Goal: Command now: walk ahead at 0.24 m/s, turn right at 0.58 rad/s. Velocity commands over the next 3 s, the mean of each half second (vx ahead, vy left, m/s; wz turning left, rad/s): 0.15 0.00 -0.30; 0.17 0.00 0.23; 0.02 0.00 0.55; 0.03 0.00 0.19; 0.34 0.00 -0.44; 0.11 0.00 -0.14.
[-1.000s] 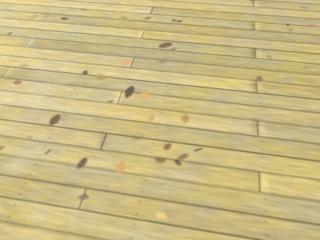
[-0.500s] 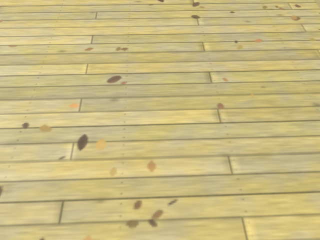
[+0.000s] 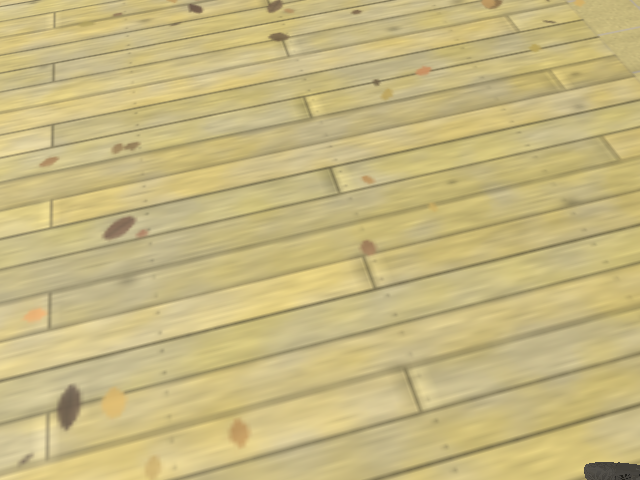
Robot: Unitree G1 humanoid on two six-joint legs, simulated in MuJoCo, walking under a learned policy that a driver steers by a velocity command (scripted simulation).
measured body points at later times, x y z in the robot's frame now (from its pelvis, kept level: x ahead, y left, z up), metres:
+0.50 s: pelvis +0.15 +0.03 -0.01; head +0.16 +0.02 +0.44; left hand +0.28 +0.29 -0.13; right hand +0.24 -0.24 -0.13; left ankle +0.23 +0.13 -0.75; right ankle +0.12 -0.09 -0.75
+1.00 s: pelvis +0.26 +0.05 -0.01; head +0.31 +0.07 +0.44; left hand +0.38 +0.34 -0.13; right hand +0.42 -0.22 -0.11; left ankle +0.32 +0.13 -0.75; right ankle +0.24 -0.10 -0.67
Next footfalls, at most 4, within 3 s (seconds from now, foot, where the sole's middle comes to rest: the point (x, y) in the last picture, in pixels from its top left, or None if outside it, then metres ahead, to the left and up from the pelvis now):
0.16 left None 0.27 0.13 -0.78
0.50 right None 0.16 -0.10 -0.78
0.82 left None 0.36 0.13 -0.78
1.26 right None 0.40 -0.08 -0.78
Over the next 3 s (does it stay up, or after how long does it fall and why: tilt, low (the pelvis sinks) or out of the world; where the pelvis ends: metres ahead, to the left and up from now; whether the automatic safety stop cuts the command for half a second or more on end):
stays up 0.64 0.04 -0.02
